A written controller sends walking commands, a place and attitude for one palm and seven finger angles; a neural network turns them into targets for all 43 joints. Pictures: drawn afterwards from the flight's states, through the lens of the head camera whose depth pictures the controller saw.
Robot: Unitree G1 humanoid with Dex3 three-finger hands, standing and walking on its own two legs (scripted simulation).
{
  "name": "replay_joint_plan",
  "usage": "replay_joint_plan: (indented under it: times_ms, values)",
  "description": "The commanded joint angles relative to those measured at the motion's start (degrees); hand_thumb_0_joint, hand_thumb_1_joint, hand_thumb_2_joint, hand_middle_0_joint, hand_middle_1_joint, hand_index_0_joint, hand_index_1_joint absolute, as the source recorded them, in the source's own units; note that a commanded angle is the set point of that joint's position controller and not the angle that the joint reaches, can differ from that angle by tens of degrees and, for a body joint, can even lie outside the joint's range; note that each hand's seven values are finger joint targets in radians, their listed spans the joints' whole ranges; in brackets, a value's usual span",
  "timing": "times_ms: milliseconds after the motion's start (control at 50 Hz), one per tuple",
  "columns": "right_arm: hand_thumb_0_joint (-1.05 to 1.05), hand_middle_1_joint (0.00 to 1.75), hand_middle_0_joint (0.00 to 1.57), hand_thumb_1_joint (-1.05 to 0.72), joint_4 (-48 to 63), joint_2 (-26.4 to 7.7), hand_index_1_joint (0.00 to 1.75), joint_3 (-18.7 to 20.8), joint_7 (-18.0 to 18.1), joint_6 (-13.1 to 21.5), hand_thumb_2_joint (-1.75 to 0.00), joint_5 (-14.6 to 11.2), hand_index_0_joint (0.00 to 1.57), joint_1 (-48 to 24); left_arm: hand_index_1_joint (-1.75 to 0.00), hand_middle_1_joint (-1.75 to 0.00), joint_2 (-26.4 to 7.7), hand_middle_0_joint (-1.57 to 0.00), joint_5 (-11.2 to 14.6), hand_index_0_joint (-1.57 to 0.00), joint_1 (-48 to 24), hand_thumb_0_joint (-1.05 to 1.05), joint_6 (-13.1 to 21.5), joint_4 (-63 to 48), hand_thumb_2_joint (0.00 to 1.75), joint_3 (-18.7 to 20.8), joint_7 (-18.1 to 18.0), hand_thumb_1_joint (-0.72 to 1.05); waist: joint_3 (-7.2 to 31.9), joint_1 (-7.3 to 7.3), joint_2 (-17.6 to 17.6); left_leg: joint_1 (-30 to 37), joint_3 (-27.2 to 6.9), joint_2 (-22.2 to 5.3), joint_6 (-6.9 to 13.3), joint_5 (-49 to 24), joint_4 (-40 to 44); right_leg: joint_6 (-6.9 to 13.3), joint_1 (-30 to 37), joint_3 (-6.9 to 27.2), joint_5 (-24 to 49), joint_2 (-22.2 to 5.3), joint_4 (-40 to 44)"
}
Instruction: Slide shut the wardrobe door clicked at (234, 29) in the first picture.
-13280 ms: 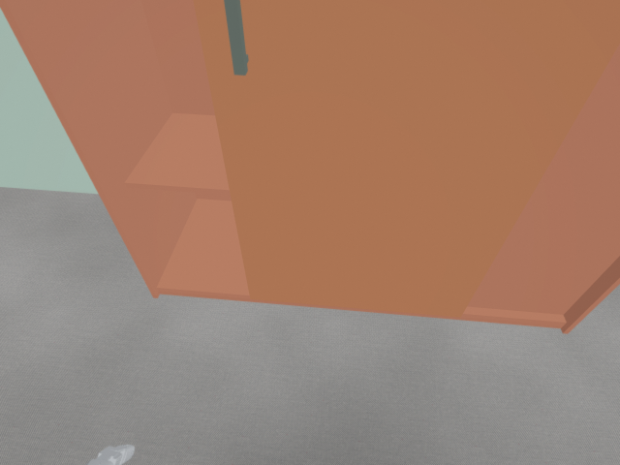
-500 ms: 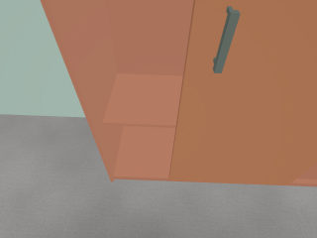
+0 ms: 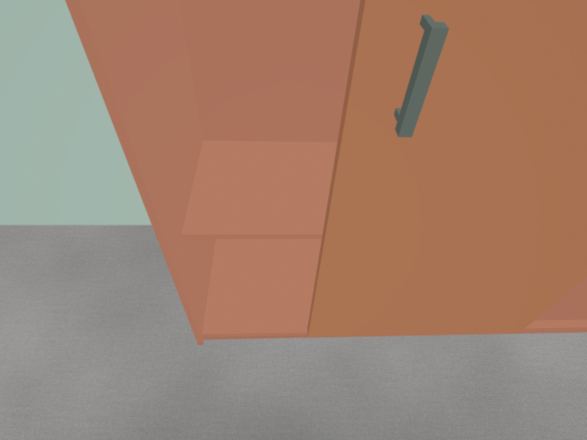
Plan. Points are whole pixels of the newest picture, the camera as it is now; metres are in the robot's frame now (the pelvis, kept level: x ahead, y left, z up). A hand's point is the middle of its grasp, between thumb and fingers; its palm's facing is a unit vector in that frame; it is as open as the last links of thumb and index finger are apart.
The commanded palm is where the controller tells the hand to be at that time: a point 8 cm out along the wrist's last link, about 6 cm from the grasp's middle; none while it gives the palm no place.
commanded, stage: come to a stop and stand still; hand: right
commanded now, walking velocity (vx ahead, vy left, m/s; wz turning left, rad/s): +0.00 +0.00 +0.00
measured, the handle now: (414, 78) +0.56 -0.14 +0.24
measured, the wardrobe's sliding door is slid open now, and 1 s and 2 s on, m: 0.37 0.37 0.37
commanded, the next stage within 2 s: look again from close up in 0.08 s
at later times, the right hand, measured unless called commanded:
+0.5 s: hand out of the picture -0.03 -0.22 -0.19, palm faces +0.02 +0.99 -0.17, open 7.3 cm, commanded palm none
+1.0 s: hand out of the picture -0.06 -0.22 -0.18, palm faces +0.01 +0.99 -0.13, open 7.3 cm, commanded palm none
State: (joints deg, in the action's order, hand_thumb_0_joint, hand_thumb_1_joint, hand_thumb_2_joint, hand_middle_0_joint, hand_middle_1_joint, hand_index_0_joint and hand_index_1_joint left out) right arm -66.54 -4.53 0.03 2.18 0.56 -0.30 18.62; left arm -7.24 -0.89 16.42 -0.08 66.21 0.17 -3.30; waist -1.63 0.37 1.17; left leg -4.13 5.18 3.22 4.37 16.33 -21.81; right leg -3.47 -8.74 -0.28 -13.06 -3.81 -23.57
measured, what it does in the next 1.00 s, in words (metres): shifts its weight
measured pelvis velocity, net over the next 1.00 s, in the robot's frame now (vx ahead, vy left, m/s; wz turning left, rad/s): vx -0.03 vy -0.07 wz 0.03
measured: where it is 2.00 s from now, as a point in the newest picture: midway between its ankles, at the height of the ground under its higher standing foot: outside the picture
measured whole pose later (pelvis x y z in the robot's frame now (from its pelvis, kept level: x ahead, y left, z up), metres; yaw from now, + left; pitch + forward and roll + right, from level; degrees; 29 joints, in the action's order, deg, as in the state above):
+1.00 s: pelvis -0.03 -0.07 +0.00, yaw +2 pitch +0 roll +0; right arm -63.4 -6.8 -0.8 2.0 0.2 0.9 21.4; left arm -7.3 -0.9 18.1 1.2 63.6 -1.2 -1.8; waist -0.6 0.8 -1.5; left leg -11.2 1.7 -1.8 -0.9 15.9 -27.3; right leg 4.4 -13.4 -4.6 -13.1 2.8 -26.4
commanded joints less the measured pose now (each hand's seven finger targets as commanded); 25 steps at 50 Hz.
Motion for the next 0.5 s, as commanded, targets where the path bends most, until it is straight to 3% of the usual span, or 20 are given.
replay_joint_plan:
  times_ms: [0, 60, 80, 100, 120, 140, 160, 180, 200, 240, 260, 280, 300, 360, 480]
  values:
    - [0.0, 0.3, 0.2, -0.9, 1.17, -6.88, 0.3, 1.13, 0.65, 0.8, -0.9, 0.37, 0.2, 4.65, -0.3, -0.3, -3.13, -0.2, 0.36, -0.2, 4.83, 0.0, 0.25, -0.64, 0.9, 0.69, 0.02, 0.9, -2.5, -0.63, -3.09, -3.63, -7.79, -9.99, -3.52, -20.84, 5.84, 3.03, 1.04, 0.52, 9.11, -1.62, 0.87]
    - [0.0, 0.3, 0.2, -0.9, 1.25, -6.63, 0.3, 1.14, 0.6, 0.85, -0.9, 0.32, 0.2, 4.76, -0.3, -0.3, -3.2, -0.2, 0.32, -0.2, 4.83, 0.0, 0.4, -0.56, 0.9, 0.57, 0.06, 0.9, -2.55, -0.69, -2.26, -3.63, -7.65, -9.9, -3.07, -19.75, 5.59, 3.14, 1.23, 0.9, 9.81, -1.72, 1.69]
    - [0.0, 0.3, 0.2, -0.9, 0.2, -9.07, 0.3, 1.57, 2.84, 3.22, -0.9, 1.63, 0.2, 10.66, -0.3, -0.3, -5.03, -0.2, 0.64, -0.2, -3.54, 0.0, 1.7, -5.26, 0.9, 0.75, 1.07, 0.9, -6.34, 3.2, -9.14, -4.84, -15.37, -14.61, -9.97, -58.04, 3.81, 1.71, -9.3, -3.7, -1.45, 0.0, -15.07]
    - [0.0, 0.3, 0.2, -0.9, 2.02, -11.13, 0.3, 1.39, 2.71, 3.47, -0.9, 1.71, 0.2, 10.69, -0.3, -0.3, -4.44, -0.2, 0.75, -0.2, -1.47, 0.0, 0.93, -9.17, 0.9, 0.56, 1.29, 0.9, -5.27, -0.11, -7.66, -0.23, -11.86, -17.32, -9.98, -72.43, -0.08, 3.4, -12.38, -1.34, -7.53, 1.92, -17.3]
    - [0.0, 0.3, 0.2, -0.9, 2.76, -9.59, 0.3, 1.21, 2.51, 3.03, -0.9, 1.48, 0.2, 10.2, -0.3, -0.3, -1.75, -0.2, 0.39, -0.2, 1.35, 0.0, 0.76, -8.31, 0.9, 0.68, 0.94, 0.9, -1.69, -0.74, -6.99, 1.3, -10.31, -17.06, -9.07, -75.55, -2.58, 4.93, -11.55, -2.21, -8.3, 2.5, -17.56]
    - [0.0, 0.3, 0.2, -0.9, 3.07, -9.07, 0.3, 1.1, 2.41, 2.55, -0.9, 1.53, 0.2, 9.48, -0.3, -0.3, -1.71, -0.2, 0.49, -0.2, 2.57, 0.0, 1.17, -8.0, 0.9, 0.72, 0.96, 0.9, 2.95, -1.24, -4.95, 2.94, -7.86, -15.17, -4.57, -68.48, -4.68, 5.24, -10.04, -2.49, -7.87, 2.36, -15.48]
    - [0.0, 0.3, 0.2, -0.9, 3.92, -9.15, 0.3, 0.87, 1.98, 2.39, -0.9, 1.33, 0.2, 8.36, -0.3, -0.3, -1.8, -0.2, 0.67, -0.2, 3.21, 0.0, 1.3, -7.97, 0.9, 0.5, 1.15, 0.9, 5.54, -1.14, -7.85, 3.37, -6.94, -13.75, -1.29, -59.52, -4.94, 4.8, -7.79, -2.08, -5.78, 2.28, -12.36]
    - [0.0, 0.3, 0.2, -0.9, 4.67, -8.74, 0.3, 0.84, 1.72, 2.36, -0.9, 1.35, 0.2, 6.85, -0.3, -0.3, -2.38, -0.2, 0.59, -0.2, 4.38, 0.0, 1.36, -7.62, 0.9, 0.66, 1.27, 0.9, 6.81, -1.66, -8.02, 1.63, -7.35, -13.19, -0.02, -47.98, -4.73, 4.51, -4.85, -1.9, -2.62, 2.27, -8.5]
    - [0.0, 0.3, 0.2, -0.9, 5.23, -8.59, 0.3, 0.7, 1.51, 1.97, -0.9, 1.2, 0.2, 5.55, -0.3, -0.3, -2.72, -0.2, 0.41, -0.2, 5.0, 0.0, 1.35, -7.25, 0.9, 0.69, 1.41, 0.9, 5.84, -1.92, -7.61, -0.63, -6.87, -11.88, -0.35, -37.45, -4.81, 4.43, -2.93, -1.6, 1.13, 1.89, -6.1]
    - [0.0, 0.3, 0.2, -0.9, 5.45, -6.67, 0.3, 0.46, 1.2, 1.27, -0.9, 1.12, 0.2, 5.1, -0.3, -0.3, -5.16, -0.2, -0.06, -0.2, 4.96, 0.0, 1.69, -7.17, 0.9, 0.64, 1.27, 0.9, 1.22, -1.36, -1.42, -7.88, -7.58, -9.22, -1.29, -13.92, -3.15, 5.72, -2.97, 2.38, 7.6, -1.89, -3.07]
    - [0.0, 0.3, 0.2, -0.9, 5.5, -6.19, 0.3, 0.36, 1.17, 1.02, -0.9, 1.25, 0.2, 5.76, -0.3, -0.3, -5.74, -0.2, -0.22, -0.2, 4.16, 0.0, 1.65, -7.29, 0.9, 0.49, 1.17, 0.9, -1.44, -0.51, 0.22, -9.42, -7.78, -8.24, -1.33, -8.11, -1.77, 6.46, -4.7, 3.23, 7.53, -2.99, -2.87]
    - [0.0, 0.3, 0.2, -0.9, 5.39, -6.34, 0.3, 0.34, 1.07, 1.1, -0.9, 1.37, 0.2, 5.98, -0.3, -0.3, -5.91, -0.2, -0.24, -0.2, 4.14, 0.0, 1.52, -7.16, 0.9, 0.4, 1.11, 0.9, -2.85, -0.5, 0.43, -9.97, -8.16, -7.74, -1.14, -6.85, -1.59, 6.64, -5.51, 3.19, 7.11, -2.94, -3.21]
    - [0.0, 0.3, 0.2, -0.9, 4.95, -6.87, 0.3, 0.3, 0.92, 0.91, -0.9, 1.33, 0.2, 5.84, -0.3, -0.3, -5.52, -0.2, -0.19, -0.2, 3.67, 0.0, 1.52, -6.93, 0.9, 0.11, 1.14, 0.9, -3.66, -0.09, 3.91, -9.84, -7.93, -7.83, -1.09, -5.04, -1.94, 6.73, -6.62, 4.11, 6.92, -2.65, -2.06]
    - [0.0, 0.3, 0.2, -0.9, 5.19, -7.32, 0.3, 0.17, 0.48, 0.36, -0.9, 1.52, 0.2, 5.68, -0.3, -0.3, -6.32, -0.2, -0.1, -0.2, 3.07, 0.0, 1.43, -7.49, 0.9, 0.05, 1.28, 0.9, -5.59, 0.12, 1.06, -10.28, -7.79, -6.92, -1.33, 1.02, -1.85, 7.19, -9.56, 5.98, -1.63, -2.61, 1.62]
    - [0.0, 0.3, 0.2, -0.9, 6.05, -7.46, 0.3, 0.04, 0.01, -0.05, -0.9, 1.62, 0.2, 5.55, -0.3, -0.3, -7.63, -0.2, -0.16, -0.2, 3.35, 0.0, 1.66, -7.73, 0.9, 0.27, 1.45, 0.9, -5.27, 0.56, 0.45, -9.01, -6.16, -6.68, -1.98, 1.12, -3.63, 7.96, -11.86, 8.88, -11.47, -3.46, 7.55]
